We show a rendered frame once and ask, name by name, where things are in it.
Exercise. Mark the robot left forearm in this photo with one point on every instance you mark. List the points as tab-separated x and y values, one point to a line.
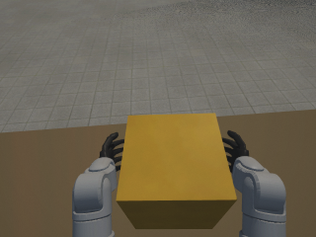
92	205

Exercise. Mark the robot right forearm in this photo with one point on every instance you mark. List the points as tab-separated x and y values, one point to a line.
263	199

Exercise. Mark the carton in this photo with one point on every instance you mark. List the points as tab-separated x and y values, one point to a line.
174	172

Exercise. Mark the left robot hand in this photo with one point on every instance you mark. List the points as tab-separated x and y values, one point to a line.
108	150

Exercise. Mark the right robot hand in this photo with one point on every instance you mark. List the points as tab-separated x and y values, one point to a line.
239	148

